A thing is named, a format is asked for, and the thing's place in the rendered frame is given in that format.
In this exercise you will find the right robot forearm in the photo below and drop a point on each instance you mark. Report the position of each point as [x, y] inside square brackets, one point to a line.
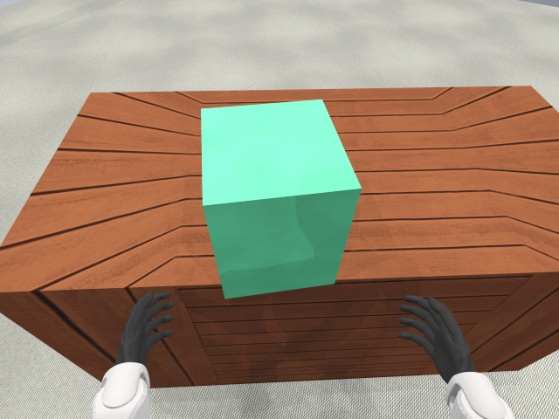
[471, 395]

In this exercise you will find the left robot hand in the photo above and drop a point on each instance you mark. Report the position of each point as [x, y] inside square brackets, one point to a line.
[136, 340]

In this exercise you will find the pedestal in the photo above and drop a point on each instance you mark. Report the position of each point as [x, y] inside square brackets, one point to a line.
[459, 202]

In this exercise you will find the carton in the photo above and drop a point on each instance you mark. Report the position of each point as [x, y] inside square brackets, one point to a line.
[279, 195]

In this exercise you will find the right robot hand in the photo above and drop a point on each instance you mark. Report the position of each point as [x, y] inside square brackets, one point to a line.
[444, 340]

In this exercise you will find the left robot forearm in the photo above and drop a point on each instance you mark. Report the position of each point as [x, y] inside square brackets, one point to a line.
[124, 393]

